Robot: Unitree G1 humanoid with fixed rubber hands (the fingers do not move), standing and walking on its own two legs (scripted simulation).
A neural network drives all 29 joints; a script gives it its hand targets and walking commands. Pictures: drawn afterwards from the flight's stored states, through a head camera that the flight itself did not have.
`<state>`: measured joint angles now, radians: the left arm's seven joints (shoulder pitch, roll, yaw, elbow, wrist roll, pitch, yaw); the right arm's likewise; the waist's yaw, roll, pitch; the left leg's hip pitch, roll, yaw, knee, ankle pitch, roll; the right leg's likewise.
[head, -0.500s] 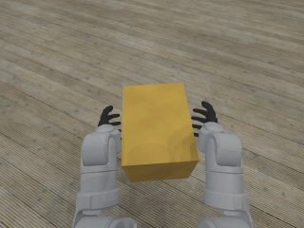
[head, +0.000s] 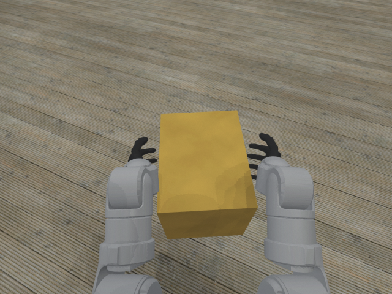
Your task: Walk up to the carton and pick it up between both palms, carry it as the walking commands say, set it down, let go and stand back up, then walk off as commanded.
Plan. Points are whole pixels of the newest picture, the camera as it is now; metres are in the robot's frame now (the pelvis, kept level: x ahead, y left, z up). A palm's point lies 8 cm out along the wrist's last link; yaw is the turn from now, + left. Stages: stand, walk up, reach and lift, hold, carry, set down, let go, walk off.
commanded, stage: carry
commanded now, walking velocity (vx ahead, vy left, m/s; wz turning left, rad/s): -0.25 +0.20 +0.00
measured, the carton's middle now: (202, 175) +0.38 -0.01 +0.02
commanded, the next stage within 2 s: none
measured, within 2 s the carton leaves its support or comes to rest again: neither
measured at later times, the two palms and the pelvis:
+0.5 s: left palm (73, 156) +0.36 +0.25 +0.11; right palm (201, 155) +0.36 +0.00 +0.12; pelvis +0.02 +0.12 +0.02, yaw +0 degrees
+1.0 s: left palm out of the picture +0.20 +0.34 +0.12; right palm (142, 236) +0.20 +0.09 +0.12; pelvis -0.12 +0.20 +0.02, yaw +2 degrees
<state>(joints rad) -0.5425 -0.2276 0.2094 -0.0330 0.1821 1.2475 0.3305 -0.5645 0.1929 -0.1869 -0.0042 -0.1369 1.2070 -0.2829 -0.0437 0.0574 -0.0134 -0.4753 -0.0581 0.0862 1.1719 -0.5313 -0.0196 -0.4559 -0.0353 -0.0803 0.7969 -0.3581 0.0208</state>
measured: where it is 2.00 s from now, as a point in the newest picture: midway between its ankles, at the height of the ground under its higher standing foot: outside the picture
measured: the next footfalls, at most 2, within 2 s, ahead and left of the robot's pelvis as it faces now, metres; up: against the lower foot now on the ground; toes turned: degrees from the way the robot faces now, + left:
left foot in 0.16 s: +0.11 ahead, +0.17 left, +0.00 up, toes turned +2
right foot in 0.60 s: +0.07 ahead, -0.02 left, +0.00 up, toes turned -5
